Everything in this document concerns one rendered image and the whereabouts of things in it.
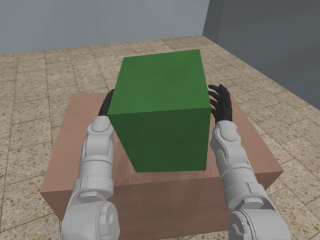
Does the robot right hand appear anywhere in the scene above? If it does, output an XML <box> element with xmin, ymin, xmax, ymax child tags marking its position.
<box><xmin>208</xmin><ymin>84</ymin><xmax>233</xmax><ymax>124</ymax></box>

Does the carton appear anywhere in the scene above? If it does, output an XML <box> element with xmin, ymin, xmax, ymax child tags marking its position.
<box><xmin>107</xmin><ymin>49</ymin><xmax>212</xmax><ymax>173</ymax></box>

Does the robot left forearm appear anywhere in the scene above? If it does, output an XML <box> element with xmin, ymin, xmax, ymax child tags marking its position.
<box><xmin>60</xmin><ymin>115</ymin><xmax>114</xmax><ymax>239</ymax></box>

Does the robot left hand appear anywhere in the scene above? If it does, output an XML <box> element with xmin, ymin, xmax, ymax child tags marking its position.
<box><xmin>98</xmin><ymin>89</ymin><xmax>115</xmax><ymax>116</ymax></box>

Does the robot right forearm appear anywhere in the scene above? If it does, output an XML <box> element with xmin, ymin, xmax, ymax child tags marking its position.
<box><xmin>210</xmin><ymin>120</ymin><xmax>292</xmax><ymax>240</ymax></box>

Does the pedestal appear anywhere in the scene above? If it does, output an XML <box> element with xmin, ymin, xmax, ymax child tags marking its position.
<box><xmin>39</xmin><ymin>91</ymin><xmax>284</xmax><ymax>240</ymax></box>

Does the robot right upper arm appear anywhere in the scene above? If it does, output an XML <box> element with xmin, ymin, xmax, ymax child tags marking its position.
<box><xmin>227</xmin><ymin>208</ymin><xmax>291</xmax><ymax>240</ymax></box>

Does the robot left upper arm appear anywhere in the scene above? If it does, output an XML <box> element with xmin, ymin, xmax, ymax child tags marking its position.
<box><xmin>61</xmin><ymin>200</ymin><xmax>120</xmax><ymax>240</ymax></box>

